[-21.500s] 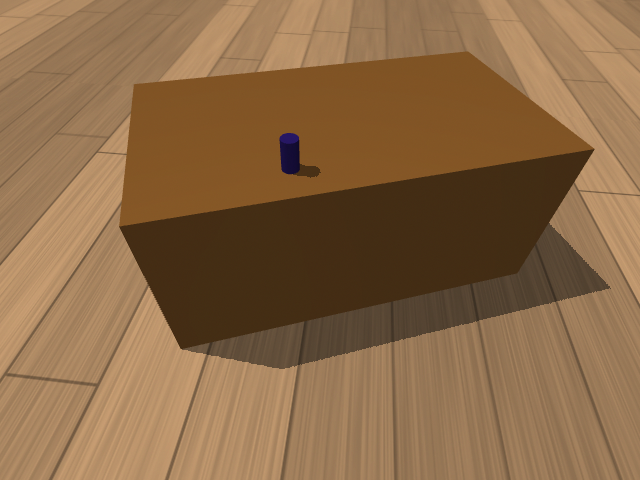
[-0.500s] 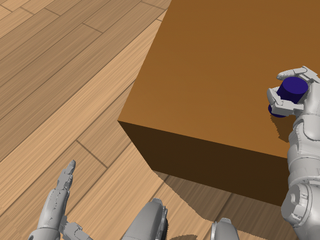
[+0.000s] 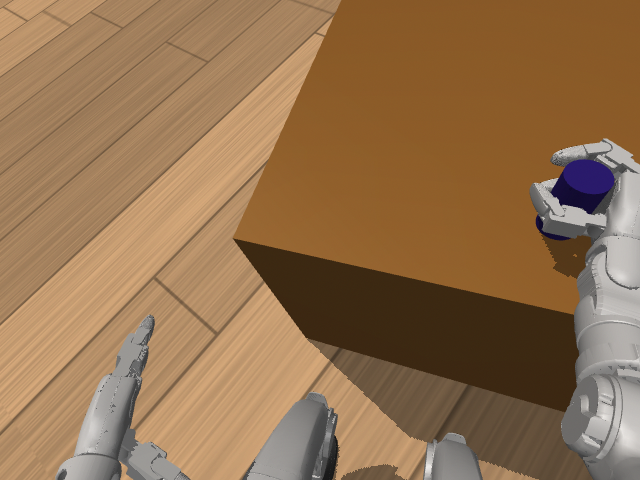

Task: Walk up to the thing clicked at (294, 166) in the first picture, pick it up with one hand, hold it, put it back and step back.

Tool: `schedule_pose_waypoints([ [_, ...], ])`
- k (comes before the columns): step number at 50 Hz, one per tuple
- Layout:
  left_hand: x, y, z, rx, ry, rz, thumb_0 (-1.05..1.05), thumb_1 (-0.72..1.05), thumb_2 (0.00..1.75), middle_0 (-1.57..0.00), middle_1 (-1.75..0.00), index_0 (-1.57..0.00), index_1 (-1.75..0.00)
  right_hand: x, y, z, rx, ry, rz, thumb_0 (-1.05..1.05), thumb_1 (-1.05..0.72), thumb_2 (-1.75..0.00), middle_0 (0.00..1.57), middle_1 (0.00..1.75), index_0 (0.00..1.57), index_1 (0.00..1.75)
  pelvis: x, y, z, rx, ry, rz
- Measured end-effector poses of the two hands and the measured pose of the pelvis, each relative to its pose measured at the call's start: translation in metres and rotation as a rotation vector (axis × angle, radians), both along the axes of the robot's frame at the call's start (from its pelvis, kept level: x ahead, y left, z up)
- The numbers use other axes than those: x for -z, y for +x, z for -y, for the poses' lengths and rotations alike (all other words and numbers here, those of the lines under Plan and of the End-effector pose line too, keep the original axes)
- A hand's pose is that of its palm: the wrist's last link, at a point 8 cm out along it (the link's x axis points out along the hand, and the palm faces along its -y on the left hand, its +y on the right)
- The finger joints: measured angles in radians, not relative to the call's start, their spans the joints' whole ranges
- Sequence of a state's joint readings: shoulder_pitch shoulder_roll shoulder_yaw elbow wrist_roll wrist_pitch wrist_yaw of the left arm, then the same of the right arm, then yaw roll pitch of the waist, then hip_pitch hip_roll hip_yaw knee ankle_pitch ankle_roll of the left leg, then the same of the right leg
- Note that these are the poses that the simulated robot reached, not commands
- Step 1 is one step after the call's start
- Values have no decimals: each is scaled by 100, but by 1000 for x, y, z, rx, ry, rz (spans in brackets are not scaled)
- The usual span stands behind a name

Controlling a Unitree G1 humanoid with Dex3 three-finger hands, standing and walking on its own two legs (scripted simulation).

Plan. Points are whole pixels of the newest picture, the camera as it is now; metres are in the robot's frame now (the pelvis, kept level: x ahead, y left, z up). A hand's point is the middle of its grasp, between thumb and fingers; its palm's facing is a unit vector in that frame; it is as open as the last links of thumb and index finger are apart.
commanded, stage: open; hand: right
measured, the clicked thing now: (571, 202) +0.50 -0.19 +0.00
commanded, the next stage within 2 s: withdraw in 0.48 s
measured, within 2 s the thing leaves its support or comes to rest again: rests again in 0.12 s
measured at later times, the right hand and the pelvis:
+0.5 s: hand (568, 191) +0.50 -0.18 +0.02, palm faces +0.15 +0.99 +0.00, open 10.5 cm; pelvis +0.00 +0.00 +0.00, yaw +0 degrees
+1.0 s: hand out of the picture +0.51 -0.26 +0.12, palm faces +0.23 +0.97 -0.03, open 15.7 cm; pelvis +0.00 +0.00 +0.03, yaw +0 degrees
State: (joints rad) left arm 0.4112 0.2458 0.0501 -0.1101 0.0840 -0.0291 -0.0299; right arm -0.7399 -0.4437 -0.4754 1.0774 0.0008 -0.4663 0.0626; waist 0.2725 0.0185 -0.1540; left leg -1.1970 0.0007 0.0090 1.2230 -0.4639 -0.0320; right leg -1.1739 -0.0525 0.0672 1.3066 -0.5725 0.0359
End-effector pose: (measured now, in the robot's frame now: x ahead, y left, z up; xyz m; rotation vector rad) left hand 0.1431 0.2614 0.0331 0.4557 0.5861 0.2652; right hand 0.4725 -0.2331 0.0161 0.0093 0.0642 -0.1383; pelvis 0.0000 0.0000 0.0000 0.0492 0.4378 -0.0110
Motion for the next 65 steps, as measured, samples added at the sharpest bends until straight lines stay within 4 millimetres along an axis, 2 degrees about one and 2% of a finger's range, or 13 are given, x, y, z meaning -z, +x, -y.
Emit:
schedule_pose_waypoints([
  [9, 1, 0, -2, -7, 3, -7, -1, -51, 4, -6, -5, -7, -5, -6, 2, 0, 1, -8, 7, 0, 4, -76, 101, 91, 101, 92, -1, 0, 1, 0, 1, 3],
  [14, -1, 1, 0, 3, -5, 6, -1, -52, 4, -6, -5, -7, -5, -4, 1, -1, 4, 3, -1, 0, 10, -63, 99, 82, 98, 83, -1, 0, 1, 0, -1, 4],
  [31, 0, 0, -3, 6, 3, 3, -1, -53, 5, -6, -5, -6, -5, -5, 1, 0, 8, 1, 7, -1, 25, -39, 66, 53, 66, 54, 0, -2, -2, 3, -1, 6],
  [36, -11, -1, -3, 4, 14, 33, -1, -51, 4, -6, -5, -7, -5, -9, -2, 7, 16, -8, 6, -1, 27, -37, 55, 47, 54, 47, -1, -3, -1, 1, -1, 19],
  [41, -20, -6, -6, -10, 23, 29, -1, -50, 3, -6, -5, -7, -5, -31, -3, 24, 40, -14, 39, -1, 27, -36, 46, 42, 45, 42, -9, -3, -1, 2, 1, 38],
  [46, -14, -12, -8, -40, -3, -17, 0, -50, 3, -6, -5, -7, -4, -75, 0, 53, 76, -43, 83, -1, 31, -27, 35, 31, 34, 32, -19, -1, 1, 5, 6, 63],
  [51, -5, -9, 4, -44, -65, -41, -1, -51, 3, -6, -5, -7, -5, -115, 1, 80, 87, -53, 74, -1, 38, -16, 22, 18, 20, 19, -31, 1, 6, 10, 7, 86],
  [54, -5, -2, 13, -28, -101, -30, -1, -52, 3, -6, -5, -7, -5, -133, 0, 90, 72, -50, 52, -1, 42, -11, 16, 13, 15, 13, -37, 2, 8, 13, 6, 97],
  [60, -13, 9, 27, 3, -164, -30, -1, -53, 4, -7, -6, -7, -6, -138, -7, 108, 102, -147, -128, -1, 43, -7, 10, 7, 9, 8, -52, 7, 11, 10, -2, 124],
  [65, -12, 1, 25, 1, -189, -113, 0, -52, 5, -7, -5, -7, -6, -141, -18, 133, 206, -191, -221, -1, 46, -6, 9, 6, 8, 7, -62, 13, 11, 7, -7, 142],
])
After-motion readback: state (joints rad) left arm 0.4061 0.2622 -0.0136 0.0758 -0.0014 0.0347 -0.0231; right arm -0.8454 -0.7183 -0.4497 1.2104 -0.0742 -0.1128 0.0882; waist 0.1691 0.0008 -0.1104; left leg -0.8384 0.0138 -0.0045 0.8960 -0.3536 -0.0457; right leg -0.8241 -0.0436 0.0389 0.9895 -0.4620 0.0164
